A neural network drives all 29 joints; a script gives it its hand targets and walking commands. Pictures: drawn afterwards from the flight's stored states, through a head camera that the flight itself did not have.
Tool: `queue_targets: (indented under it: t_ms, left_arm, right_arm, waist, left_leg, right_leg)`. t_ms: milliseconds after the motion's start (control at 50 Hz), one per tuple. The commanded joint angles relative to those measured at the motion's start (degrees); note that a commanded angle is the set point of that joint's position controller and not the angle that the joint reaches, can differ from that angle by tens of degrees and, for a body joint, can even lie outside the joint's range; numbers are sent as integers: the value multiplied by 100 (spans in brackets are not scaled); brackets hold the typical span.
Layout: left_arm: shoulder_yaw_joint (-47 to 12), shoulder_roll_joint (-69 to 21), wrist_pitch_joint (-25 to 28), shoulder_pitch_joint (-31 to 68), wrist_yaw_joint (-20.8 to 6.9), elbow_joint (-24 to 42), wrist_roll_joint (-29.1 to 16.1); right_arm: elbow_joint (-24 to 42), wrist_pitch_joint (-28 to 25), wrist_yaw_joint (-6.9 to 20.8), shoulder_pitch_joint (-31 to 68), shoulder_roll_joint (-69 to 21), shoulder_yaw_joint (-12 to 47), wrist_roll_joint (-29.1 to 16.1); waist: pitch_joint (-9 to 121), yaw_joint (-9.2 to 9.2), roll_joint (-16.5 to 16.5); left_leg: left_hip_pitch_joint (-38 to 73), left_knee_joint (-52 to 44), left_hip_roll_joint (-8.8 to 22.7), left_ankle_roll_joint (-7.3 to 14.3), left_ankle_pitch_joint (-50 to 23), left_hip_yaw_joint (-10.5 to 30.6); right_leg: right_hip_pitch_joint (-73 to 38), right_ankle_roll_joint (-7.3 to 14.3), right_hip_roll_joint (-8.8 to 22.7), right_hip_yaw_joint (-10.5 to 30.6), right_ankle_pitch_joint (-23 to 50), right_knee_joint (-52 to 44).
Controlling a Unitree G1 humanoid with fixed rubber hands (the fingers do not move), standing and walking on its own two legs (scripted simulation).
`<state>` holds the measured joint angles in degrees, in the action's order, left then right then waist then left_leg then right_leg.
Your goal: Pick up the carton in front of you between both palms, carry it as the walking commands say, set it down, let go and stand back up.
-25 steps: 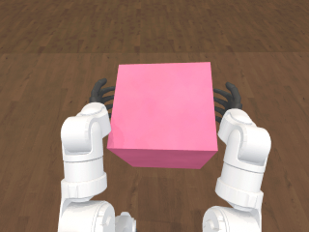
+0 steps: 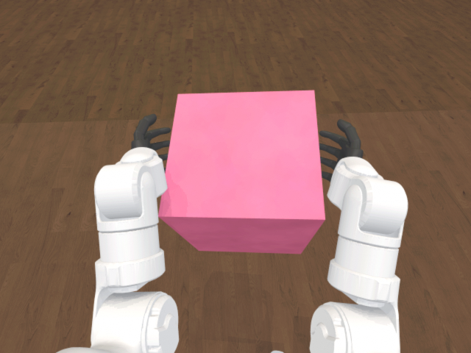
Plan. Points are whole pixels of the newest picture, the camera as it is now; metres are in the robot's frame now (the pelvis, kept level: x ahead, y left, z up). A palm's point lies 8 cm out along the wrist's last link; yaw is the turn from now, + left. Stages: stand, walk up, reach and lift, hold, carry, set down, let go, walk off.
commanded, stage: carry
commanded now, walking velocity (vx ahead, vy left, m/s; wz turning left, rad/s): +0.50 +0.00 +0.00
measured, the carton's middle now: (246, 183) +0.39 +0.00 +0.08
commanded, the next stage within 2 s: none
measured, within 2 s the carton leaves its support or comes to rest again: neither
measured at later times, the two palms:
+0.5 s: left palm (181, 59) +0.66 +0.14 +0.18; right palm (319, 71) +0.63 -0.15 +0.18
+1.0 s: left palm out of the picture +0.92 +0.14 +0.22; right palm (306, 0) +0.94 -0.15 +0.21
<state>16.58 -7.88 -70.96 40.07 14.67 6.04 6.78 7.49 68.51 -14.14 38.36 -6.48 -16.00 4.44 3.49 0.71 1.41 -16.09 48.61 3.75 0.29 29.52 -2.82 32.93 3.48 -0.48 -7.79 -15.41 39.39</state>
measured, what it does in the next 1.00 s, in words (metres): climbs: left foot, then right foot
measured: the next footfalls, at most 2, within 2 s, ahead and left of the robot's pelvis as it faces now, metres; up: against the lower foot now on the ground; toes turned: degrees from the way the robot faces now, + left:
left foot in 0.36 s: +0.39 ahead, +0.10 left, +0.03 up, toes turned +5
right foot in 0.78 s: +0.63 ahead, -0.11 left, +0.05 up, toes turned -6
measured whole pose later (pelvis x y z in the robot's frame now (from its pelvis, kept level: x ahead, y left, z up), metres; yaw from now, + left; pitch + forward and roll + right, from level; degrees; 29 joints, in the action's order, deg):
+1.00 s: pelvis +0.58 -0.03 +0.07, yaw +0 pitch +5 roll +0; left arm 17.0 -7.8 -70.9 38.4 15.1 6.1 2.7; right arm 8.4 69.8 -12.3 36.7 -8.8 -18.2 6.6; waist 1.8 4.8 0.6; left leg -40.8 71.2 1.5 2.3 22.0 -1.6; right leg 21.1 3.4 -0.8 -6.3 -20.7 31.2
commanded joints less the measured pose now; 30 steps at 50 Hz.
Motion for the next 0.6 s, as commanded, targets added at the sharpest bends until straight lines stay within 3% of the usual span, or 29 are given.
queue_targets:
  t_ms: [0, 20, 40, 80, 140, 200, 280, 300, 320, 340, 360, 380, 400, 440, 460, 500, 580]
  left_arm:
    - [-3485, -4494, -74, 3300, -939, -115, -1883]
    - [-3626, -4760, -51, 3544, -988, 57, -2066]
    - [-3750, -5027, -5, 3877, -1039, 296, -2235]
    - [-3940, -5303, 114, 4286, -1108, 540, -2478]
    - [-4024, -5212, 233, 4197, -1114, 685, -2571]
    - [-3934, -4837, 235, 3806, -1033, 695, -2480]
    - [-3743, -4397, 108, 3232, -955, 436, -2202]
    - [-3711, -4355, 76, 3153, -949, 356, -2135]
    - [-3681, -4322, 44, 3089, -946, 281, -2082]
    - [-3655, -4301, 14, 3044, -946, 208, -2022]
    - [-3625, -4263, -8, 3147, -947, 190, -1962]
    - [-3548, -4455, -38, 3082, -965, 145, -1949]
    - [-3515, -4432, -8, 3417, -956, 205, -1925]
    - [-3365, -4718, 50, 3440, -944, 181, -1829]
    - [-3336, -4841, 98, 3459, -945, 184, -1774]
    - [-3354, -4926, 202, 3502, -932, 279, -1670]
    - [-3532, -4757, 294, 3465, -864, 503, -1592]
  right_arm:
    - [-273, 310, 867, 3459, -4848, 3522, -1694]
    - [-235, 281, 845, 3479, -4934, 3407, -1625]
    - [-166, 236, 822, 3495, -5043, 3340, -1523]
    - [-2, 116, 789, 3649, -5174, 3353, -1413]
    - [218, -31, 715, 3586, -5043, 3490, -1320]
    - [344, -38, 634, 3336, -4735, 3557, -1292]
    - [178, 108, 639, 2989, -4449, 3577, -1316]
    - [119, 144, 657, 2984, -4440, 3574, -1345]
    - [40, 170, 678, 2977, -4457, 3562, -1376]
    - [-105, 185, 695, 2888, -4458, 3519, -1409]
    - [-164, 188, 722, 2793, -4479, 3478, -1431]
    - [-224, 155, 713, 3000, -4407, 3462, -1428]
    - [-196, 173, 763, 3080, -4663, 3546, -1537]
    - [162, 125, 908, 3644, -5254, 3896, -2015]
    - [292, 73, 976, 3946, -5489, 4055, -2211]
    - [397, -21, 1072, 4206, -5765, 4225, -2454]
    - [354, -58, 1097, 3880, -5551, 4164, -2462]
  waist:
    - [2706, 379, -1247]
    - [2596, 438, -594]
    - [2493, 392, -293]
    - [2480, 256, -495]
    - [2428, 271, -737]
    - [2270, 320, -768]
    - [1967, 290, -1076]
    - [2000, 198, -1122]
    - [2173, -42, -1077]
    - [2578, -356, -872]
    - [3052, -767, -272]
    - [3266, -656, 1607]
    - [2961, -597, 1572]
    - [2630, -638, 129]
    - [2515, -571, -103]
    - [2554, -422, 141]
    - [2417, -460, 474]
  left_leg:
    - [-3214, 3286, -520, 156, 44, 432]
    - [-3376, 3473, -380, 207, -106, 418]
    - [-3388, 3208, -208, 246, -365, 451]
    - [-3135, 2707, -90, 258, -670, 441]
    - [-3296, 2158, -99, 198, -768, 232]
    - [-3179, 941, -60, 120, -952, 42]
    - [-1993, -762, -474, 223, -1327, -650]
    - [-1466, -1081, -678, 282, -1325, -883]
    - [-618, -1486, -924, 350, -1551, -1152]
    - [761, -1725, -906, 466, -1759, -1078]
    - [2147, -1845, -17, 657, -950, 244]
    - [3143, -2613, 1422, 1583, -1107, 3613]
    - [3331, -2820, 1553, 1845, -2024, 4194]
    - [2934, -2231, 1388, 1663, -3352, 3013]
    - [2604, -2290, 1282, 1476, -3360, 2617]
    - [2337, -2464, 1156, 1249, -2829, 2135]
    - [2264, -2687, 1108, 1397, -2906, 1501]
  right_leg:
    - [-4792, 1387, 1988, 4254, 1113, -1522]
    - [-4546, 1321, 1871, 3699, 1693, -1297]
    - [-4268, 1135, 1757, 3269, 1718, -1309]
    - [-3918, 877, 1591, 2776, 1191, -1516]
    - [-3921, 983, 1571, 2367, 1141, -1685]
    - [-3901, 994, 1472, 1850, 1506, -1770]
    - [-3537, 602, 1171, 1014, 2661, -1647]
    - [-3433, 487, 1130, 814, 3430, -1345]
    - [-3239, 330, 1050, 482, 4184, -687]
    - [-2710, 111, 909, 182, 4279, 200]
    - [-1693, -123, 778, 169, 2597, 1471]
    - [184, -368, -216, 352, -110, 2925]
    - [1139, -255, -398, 857, -1410, 4037]
    - [1628, -100, 43, 1002, -1160, 4378]
    - [1559, -75, 170, 1021, -973, 4026]
    - [1296, -71, 277, 968, -733, 3413]
    - [1381, -176, 328, 674, -617, 2200]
